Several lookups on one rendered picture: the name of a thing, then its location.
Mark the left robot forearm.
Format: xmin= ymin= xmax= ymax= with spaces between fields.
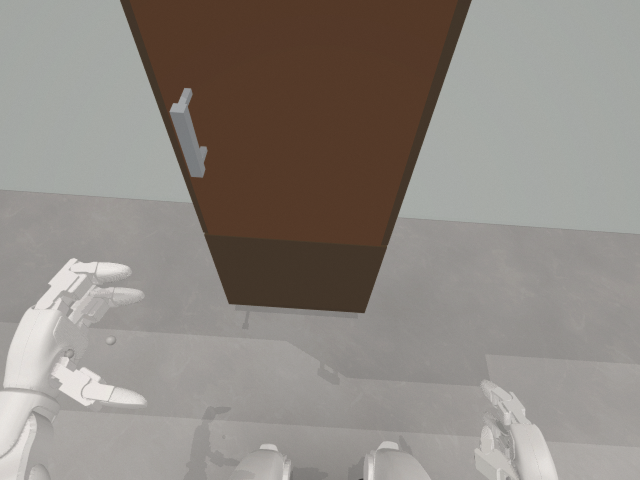
xmin=0 ymin=388 xmax=61 ymax=480

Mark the handle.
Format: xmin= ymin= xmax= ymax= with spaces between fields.
xmin=169 ymin=88 xmax=207 ymax=178

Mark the right robot shin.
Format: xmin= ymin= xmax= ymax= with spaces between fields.
xmin=376 ymin=441 xmax=399 ymax=451

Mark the robot right hand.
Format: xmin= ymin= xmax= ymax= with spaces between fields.
xmin=474 ymin=379 xmax=558 ymax=480

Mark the cupboard door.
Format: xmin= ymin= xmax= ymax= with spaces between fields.
xmin=130 ymin=0 xmax=458 ymax=246

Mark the robot left hand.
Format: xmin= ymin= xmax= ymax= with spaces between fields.
xmin=3 ymin=258 xmax=147 ymax=412

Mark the left robot thigh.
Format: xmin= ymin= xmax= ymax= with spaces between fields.
xmin=229 ymin=449 xmax=291 ymax=480

